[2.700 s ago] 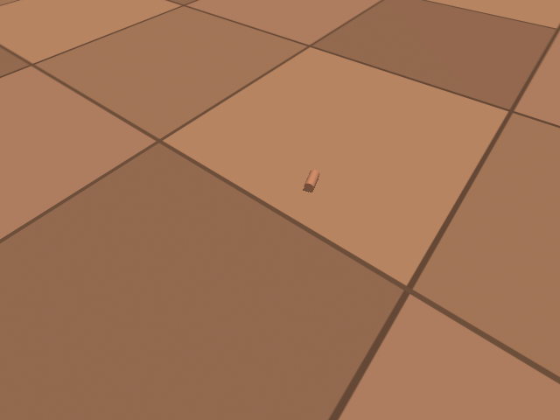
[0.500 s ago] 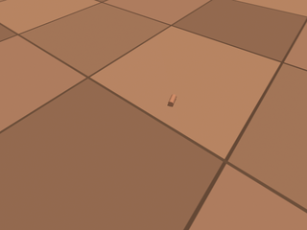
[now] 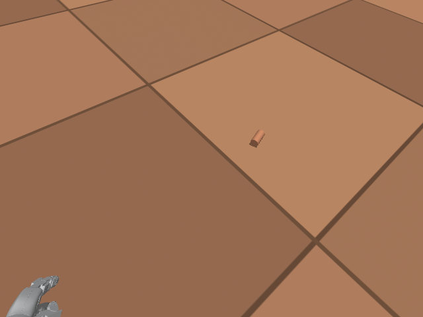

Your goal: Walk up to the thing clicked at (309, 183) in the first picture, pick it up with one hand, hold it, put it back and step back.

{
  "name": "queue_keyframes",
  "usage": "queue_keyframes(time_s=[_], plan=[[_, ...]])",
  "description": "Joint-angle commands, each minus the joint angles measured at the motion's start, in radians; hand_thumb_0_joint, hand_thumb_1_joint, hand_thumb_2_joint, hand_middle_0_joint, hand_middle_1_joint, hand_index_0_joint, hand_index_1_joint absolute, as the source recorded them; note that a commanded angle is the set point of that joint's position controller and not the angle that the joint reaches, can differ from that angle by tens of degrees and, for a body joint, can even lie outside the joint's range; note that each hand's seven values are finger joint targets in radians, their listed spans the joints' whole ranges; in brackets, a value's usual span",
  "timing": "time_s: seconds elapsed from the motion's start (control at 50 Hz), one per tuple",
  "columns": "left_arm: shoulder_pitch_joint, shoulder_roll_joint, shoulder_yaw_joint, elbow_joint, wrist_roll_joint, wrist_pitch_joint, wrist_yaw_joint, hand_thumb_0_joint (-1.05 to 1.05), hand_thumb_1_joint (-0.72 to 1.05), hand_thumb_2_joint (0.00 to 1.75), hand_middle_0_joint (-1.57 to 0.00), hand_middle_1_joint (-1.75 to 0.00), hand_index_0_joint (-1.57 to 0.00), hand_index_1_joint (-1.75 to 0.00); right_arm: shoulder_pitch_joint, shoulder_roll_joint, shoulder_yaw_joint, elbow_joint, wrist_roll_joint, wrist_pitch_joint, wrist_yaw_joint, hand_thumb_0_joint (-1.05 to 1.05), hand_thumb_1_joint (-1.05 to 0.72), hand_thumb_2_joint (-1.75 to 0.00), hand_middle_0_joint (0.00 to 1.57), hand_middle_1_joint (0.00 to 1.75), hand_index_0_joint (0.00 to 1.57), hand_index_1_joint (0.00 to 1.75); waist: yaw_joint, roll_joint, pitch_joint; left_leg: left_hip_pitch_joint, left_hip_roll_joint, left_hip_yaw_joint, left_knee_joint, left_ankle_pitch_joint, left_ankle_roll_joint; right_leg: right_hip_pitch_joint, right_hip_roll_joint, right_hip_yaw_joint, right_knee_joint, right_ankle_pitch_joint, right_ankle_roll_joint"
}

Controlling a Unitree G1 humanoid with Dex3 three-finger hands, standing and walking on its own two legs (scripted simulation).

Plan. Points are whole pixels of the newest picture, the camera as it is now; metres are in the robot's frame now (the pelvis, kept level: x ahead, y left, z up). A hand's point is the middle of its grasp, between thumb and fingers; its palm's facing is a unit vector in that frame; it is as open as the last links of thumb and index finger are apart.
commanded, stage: walk up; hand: left
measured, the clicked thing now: (257, 137) +1.18 -0.32 -0.74
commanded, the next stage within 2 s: none
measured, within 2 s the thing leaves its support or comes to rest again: neither
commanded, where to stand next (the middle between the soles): +1.16 -0.77 m, yaw +55 degrees
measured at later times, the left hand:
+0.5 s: hand out of the picture +0.12 +0.12 -0.17, palm faces +0.26 -0.91 -0.33, open 7.4 cm
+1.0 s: hand (257, 263) +0.24 -0.09 -0.14, palm faces +0.56 -0.75 -0.37, open 7.4 cm
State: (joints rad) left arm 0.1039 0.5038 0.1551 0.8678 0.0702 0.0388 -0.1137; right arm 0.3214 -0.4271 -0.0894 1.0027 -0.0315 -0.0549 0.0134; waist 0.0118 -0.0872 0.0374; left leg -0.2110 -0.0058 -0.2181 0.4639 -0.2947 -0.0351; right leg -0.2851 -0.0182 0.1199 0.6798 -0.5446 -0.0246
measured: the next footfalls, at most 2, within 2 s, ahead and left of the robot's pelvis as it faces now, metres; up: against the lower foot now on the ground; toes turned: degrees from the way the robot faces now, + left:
right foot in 0.04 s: +0.03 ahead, -0.16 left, +0.00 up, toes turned +6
left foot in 0.38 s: +0.26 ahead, +0.02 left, +0.00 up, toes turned +23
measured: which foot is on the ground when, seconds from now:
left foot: down 0.00-0.06, up 0.08-0.36, down 0.38-0.72, up 0.74-1.00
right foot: up 0.00-0.02, down 0.04-0.38, up 0.40-0.70, down 0.72-1.00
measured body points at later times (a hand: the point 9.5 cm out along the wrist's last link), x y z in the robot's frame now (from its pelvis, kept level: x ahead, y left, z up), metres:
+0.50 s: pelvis +0.19 -0.14 -0.03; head +0.21 -0.12 +0.42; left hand +0.10 +0.17 -0.15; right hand +0.41 -0.41 -0.12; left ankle +0.23 +0.00 -0.73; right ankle +0.15 -0.23 -0.64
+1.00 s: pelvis +0.41 -0.33 +0.00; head +0.41 -0.31 +0.45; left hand +0.21 -0.06 -0.12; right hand +0.69 -0.57 -0.08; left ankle +0.40 -0.21 -0.68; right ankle +0.45 -0.39 -0.73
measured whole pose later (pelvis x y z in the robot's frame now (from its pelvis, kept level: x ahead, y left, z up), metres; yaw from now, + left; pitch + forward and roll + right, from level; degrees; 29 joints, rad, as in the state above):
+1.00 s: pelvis +0.41 -0.33 +0.00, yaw +34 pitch +0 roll +1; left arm 0.37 0.44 0.11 0.79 0.08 0.04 -0.10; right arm 0.30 -0.49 -0.07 0.91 0.01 -0.07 -0.05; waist 0.13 -0.05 0.03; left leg -0.56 0.02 0.09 0.97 -0.40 0.05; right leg -0.26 -0.03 -0.19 0.57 -0.31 -0.08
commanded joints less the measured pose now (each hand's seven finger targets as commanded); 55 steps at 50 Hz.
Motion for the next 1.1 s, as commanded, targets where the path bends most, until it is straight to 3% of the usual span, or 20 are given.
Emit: queue_keyframes(time_s=[0.0, 0.02, 0.04, 0.08, 0.18, 0.3, 0.34, 0.36, 0.38, 0.4, 0.46, 0.52, 0.64, 0.68, 0.7, 0.72, 0.76, 0.84, 0.98, 1.08], plan=[[0.05, 0.121, 0.028, -0.118, -0.017, -0.048, 0.005, 0.0, 0.9, 0.9, -0.2, -0.3, -0.2, -0.3, -0.144, -0.324, -0.07, -0.149, 0.011, -0.022, -0.028, 0.0, -0.9, -0.9, 0.2, 0.3, 0.2, 0.3, 0.109, 0.266, -0.089, -0.106, 0.136, -0.168, -0.009, 0.103, 0.165, 0.234, 0.007, -0.046, -0.233, 0.108, -0.012], [0.246, 0.183, 0.051, -0.069, -0.012, -0.054, 0.021, 0.0, 0.9, 0.9, -0.2, -0.3, -0.2, -0.3, -0.239, -0.266, -0.046, -0.195, 0.017, -0.022, -0.03, 0.0, -0.9, -0.9, 0.2, 0.3, 0.2, 0.3, 0.233, 0.123, -0.145, -0.37, 0.012, 0.003, 0.193, 0.062, 0.084, 0.567, -0.035, -0.037, -0.387, 0.14, -0.019], [0.338, 0.306, 0.08, -0.041, -0.007, -0.054, 0.035, 0.0, 0.9, 0.9, -0.2, -0.3, -0.2, -0.3, -0.257, -0.167, -0.017, -0.216, 0.022, -0.021, -0.039, 0.0, -0.9, -0.9, 0.2, 0.3, 0.2, 0.3, 0.281, -0.211, -0.112, -0.673, -0.114, 0.168, 0.509, -0.3, 0.048, 0.691, -0.292, 0.285, -0.46, 0.038, -0.037], [0.102, 0.301, 0.065, -0.146, -0.017, -0.046, 0.027, 0.0, 0.9, 0.9, -0.2, -0.3, -0.2, -0.3, -0.2, -0.283, -0.038, -0.198, 0.015, -0.023, -0.056, 0.0, -0.9, -0.9, 0.2, 0.3, 0.2, 0.3, 0.15, -0.07, -0.011, -0.669, 0.049, 0.204, 0.628, -0.236, 0.029, 0.46, -0.453, 0.403, -0.532, 0.018, -0.157], [0.066, 0.165, 0.006, -0.144, -0.027, -0.065, 0.045, 0.0, 0.9, 0.9, -0.2, -0.3, -0.2, -0.3, -0.077, -0.227, 0.001, -0.126, 0.033, -0.007, -0.01, 0.0, -0.9, -0.9, 0.2, 0.3, 0.2, 0.3, 0.06, -0.088, 0.108, -0.464, 0.04, 0.291, 0.545, -0.048, 0.099, 0.308, -0.179, -0.078, -0.38, 0.749, -0.022], [0.095, 0.144, -0.023, -0.175, -0.032, -0.048, 0.034, 0.0, 0.9, 0.9, -0.2, -0.3, -0.2, -0.3, 0.124, -0.211, -0.026, -0.119, 0.038, -0.008, -0.038, 0.0, -0.9, -0.9, 0.2, 0.3, 0.2, 0.3, -0.033, -0.055, -0.053, 0.191, -0.066, 0.4, 0.109, 0.232, 0.111, 0.023, -0.104, -0.247, 0.003, 0.92, -0.022], [0.115, 0.102, -0.039, -0.203, -0.029, -0.044, 0.049, 0.0, 0.9, 0.9, -0.2, -0.3, -0.2, -0.3, 0.331, -0.297, -0.069, -0.083, 0.017, -0.004, -0.072, 0.0, -0.9, -0.9, 0.2, 0.3, 0.2, 0.3, -0.139, 0.116, -0.157, 0.543, 0.056, 0.207, 0.052, 0.285, 0.2, -0.254, -0.048, -0.239, 0.387, 0.607, 0.047], [0.176, 0.046, -0.05, -0.219, -0.02, -0.04, 0.049, 0.0, 0.9, 0.9, -0.2, -0.3, -0.2, -0.3, 0.327, -0.363, -0.093, -0.107, 0.006, -0.002, -0.093, 0.0, -0.9, -0.9, 0.2, 0.3, 0.2, 0.3, -0.121, 0.244, -0.202, 0.668, 0.319, -0.227, 0.051, 0.028, 0.331, -0.524, 0.022, -0.167, 0.636, -0.037, 0.078], [0.212, 0.131, -0.033, -0.202, -0.006, -0.024, 0.039, 0.0, 0.9, 0.9, -0.2, -0.3, -0.2, -0.3, 0.269, -0.377, -0.098, -0.162, 0.03, -0.009, -0.112, 0.0, -0.9, -0.9, 0.2, 0.3, 0.2, 0.3, -0.09, 0.062, -0.184, 0.479, 0.477, -0.499, -0.109, -0.382, 0.375, -0.516, -0.035, -0.04, 0.739, 0.018, 0.086], [0.249, 0.248, -0.013, -0.199, -0.032, -0.009, 0.034, 0.0, 0.9, 0.9, -0.2, -0.3, -0.2, -0.3, 0.12, -0.441, -0.104, -0.204, 0.07, -0.02, -0.123, 0.0, -0.9, -0.9, 0.2, 0.3, 0.2, 0.3, -0.054, 0.108, -0.175, 0.406, 0.606, -0.668, -0.232, -0.422, 0.451, -0.528, -0.059, 0.065, 0.903, 0.022, 0.097], [0.138, 0.245, 0.007, -0.185, -0.025, -0.013, 0.016, 0.0, 0.9, 0.9, -0.2, -0.3, -0.2, -0.3, 0.004, -0.33, -0.047, -0.227, 0.059, -0.041, -0.13, 0.0, -0.9, -0.9, 0.2, 0.3, 0.2, 0.3, -0.019, -0.053, -0.061, 0.012, 0.409, -0.277, -0.177, -0.145, 0.342, -0.312, -0.137, 0.057, 0.716, 0.121, 0.101], [0.213, 0.187, 0.009, -0.155, -0.022, 0.007, -0.021, 0.0, 0.9, 0.9, -0.2, -0.3, -0.2, -0.3, -0.077, -0.358, -0.037, -0.209, 0.035, -0.064, -0.097, 0.0, -0.9, -0.9, 0.2, 0.3, 0.2, 0.3, 0.061, 0.136, 0.076, -0.328, 0.26, 0.006, -0.179, -0.239, 0.249, -0.167, -0.167, 0.002, 0.457, 0.166, 0.078], [0.332, 0.152, 0.037, -0.147, -0.025, 0.025, -0.035, 0.0, 0.9, 0.9, -0.2, -0.3, -0.2, -0.3, -0.19, -0.386, -0.069, -0.226, -0.013, -0.062, -0.08, 0.0, -0.9, -0.9, 0.2, 0.3, 0.2, 0.3, 0.134, 0.316, 0.006, -0.524, 0.146, 0.081, -0.094, -0.442, 0.195, 0.114, -0.081, -0.195, 0.167, 0.17, 0.037], [0.536, 0.167, 0.061, -0.079, -0.022, 0.026, -0.015, 0.0, 0.9, 0.9, -0.2, -0.3, -0.2, -0.3, -0.271, -0.336, -0.063, -0.244, -0.026, -0.041, -0.095, 0.0, -0.9, -0.9, 0.2, 0.3, 0.2, 0.3, 0.257, 0.157, -0.064, -0.635, 0.078, 0.138, 0.177, -0.549, 0.157, 0.319, -0.03, -0.248, 0.058, 0.226, 0.05], [0.636, 0.215, 0.078, -0.057, -0.007, 0.021, 0.002, 0.0, 0.9, 0.9, -0.2, -0.3, -0.2, -0.3, -0.247, -0.259, -0.044, -0.248, -0.025, -0.03, -0.105, 0.0, -0.9, -0.9, 0.2, 0.3, 0.2, 0.3, 0.308, -0.051, -0.081, -0.731, 0.006, 0.227, 0.458, -0.533, 0.121, 0.39, -0.07, -0.156, -0.084, 0.086, 0.044], [0.574, 0.288, 0.088, -0.109, 0.014, 0.009, 0.02, 0.0, 0.9, 0.9, -0.2, -0.3, -0.2, -0.3, -0.185, -0.158, -0.012, -0.246, -0.003, -0.024, -0.107, 0.0, -0.9, -0.9, 0.2, 0.3, 0.2, 0.3, 0.298, -0.346, -0.008, -0.819, -0.111, 0.258, 0.863, -0.409, 0.069, 0.211, -0.289, 0.308, -0.406, -0.328, -0.001], [0.097, 0.375, 0.082, -0.257, -0.015, -0.014, 0.038, 0.0, 0.9, 0.9, -0.2, -0.3, -0.2, -0.3, -0.043, -0.262, -0.051, -0.205, 0.0, -0.015, -0.119, 0.0, -0.9, -0.9, 0.2, 0.3, 0.2, 0.3, 0.027, -0.187, 0.097, -0.661, 0.064, 0.202, 0.937, -0.208, 0.063, -0.077, -0.458, 0.684, -0.697, -0.682, -0.14], [0.102, 0.216, 0.042, -0.192, -0.002, -0.03, 0.042, 0.0, 0.9, 0.9, -0.2, -0.3, -0.2, -0.3, 0.065, -0.262, -0.05, -0.094, 0.047, -0.015, -0.089, 0.0, -0.9, -0.9, 0.2, 0.3, 0.2, 0.3, 0.011, -0.108, 0.139, -0.454, 0.095, 0.213, 0.724, -0.087, 0.08, -0.157, -0.231, 0.083, -0.418, -0.212, -0.114], [0.231, 0.156, 0.014, -0.206, 0.016, -0.029, 0.028, 0.0, 0.9, 0.9, -0.2, -0.3, -0.2, -0.3, 0.032, -0.232, -0.022, -0.149, 0.039, -0.027, -0.075, 0.0, -0.9, -0.9, 0.2, 0.3, 0.2, 0.3, 0.089, -0.044, 0.025, -0.384, 0.043, 0.295, 0.383, -0.075, 0.089, 0.109, -0.257, 0.021, -0.414, 0.014, -0.172], [0.172, 0.097, -0.018, -0.289, -0.003, -0.011, 0.033, 0.0, 0.9, 0.9, -0.2, -0.3, -0.2, -0.3, 0.317, -0.279, -0.047, -0.109, 0.029, -0.044, -0.119, 0.0, -0.9, -0.9, 0.2, 0.3, 0.2, 0.3, -0.067, 0.172, -0.142, 0.236, 0.072, 0.201, 0.002, 0.173, 0.145, -0.13, -0.14, -0.226, 0.105, 0.534, -0.04]])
